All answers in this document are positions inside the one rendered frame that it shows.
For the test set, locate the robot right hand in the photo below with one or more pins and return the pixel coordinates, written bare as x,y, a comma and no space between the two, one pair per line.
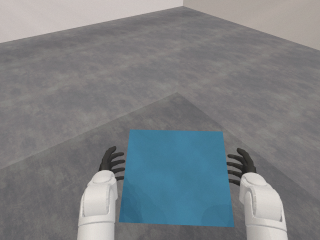
246,167

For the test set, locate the carton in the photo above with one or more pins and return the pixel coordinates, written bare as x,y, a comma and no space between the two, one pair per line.
176,177

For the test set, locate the robot left forearm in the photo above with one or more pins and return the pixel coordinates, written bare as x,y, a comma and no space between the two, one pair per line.
97,213

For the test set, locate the robot left hand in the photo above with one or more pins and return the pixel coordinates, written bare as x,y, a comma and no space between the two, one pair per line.
106,163

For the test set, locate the robot right forearm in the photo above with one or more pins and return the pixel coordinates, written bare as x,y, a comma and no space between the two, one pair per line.
263,209

